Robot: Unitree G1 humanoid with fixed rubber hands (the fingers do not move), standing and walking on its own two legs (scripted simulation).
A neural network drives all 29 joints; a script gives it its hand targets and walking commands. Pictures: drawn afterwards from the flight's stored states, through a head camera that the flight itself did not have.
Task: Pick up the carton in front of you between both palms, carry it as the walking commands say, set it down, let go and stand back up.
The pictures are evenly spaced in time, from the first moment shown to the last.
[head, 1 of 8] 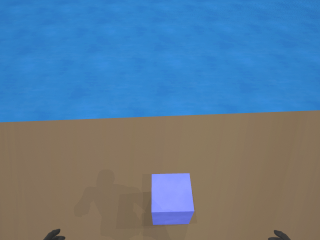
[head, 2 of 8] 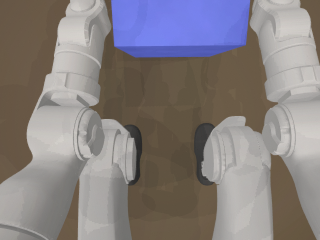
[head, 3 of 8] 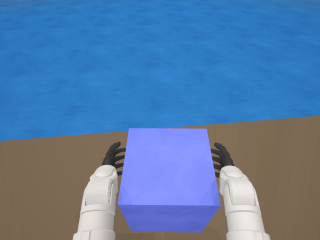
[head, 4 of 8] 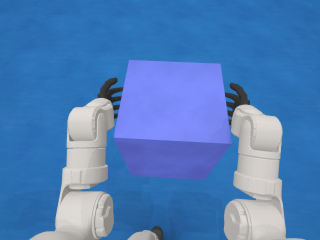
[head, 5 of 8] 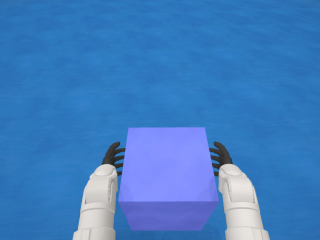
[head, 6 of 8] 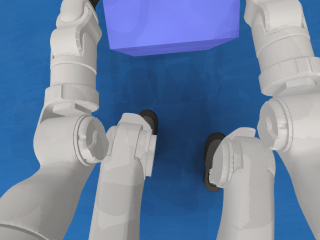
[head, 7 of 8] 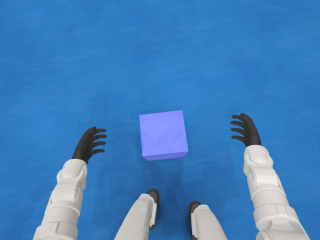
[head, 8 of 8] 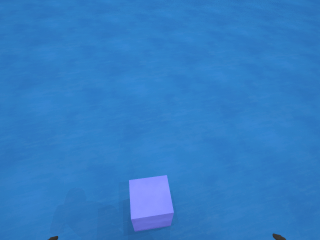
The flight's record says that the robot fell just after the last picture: no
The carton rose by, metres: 0.67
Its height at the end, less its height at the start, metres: -0.10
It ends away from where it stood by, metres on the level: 2.38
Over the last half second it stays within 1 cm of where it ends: yes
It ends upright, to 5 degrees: yes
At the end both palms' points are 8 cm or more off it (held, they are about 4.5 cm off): yes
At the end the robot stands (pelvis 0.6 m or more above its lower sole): yes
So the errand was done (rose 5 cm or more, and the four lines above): yes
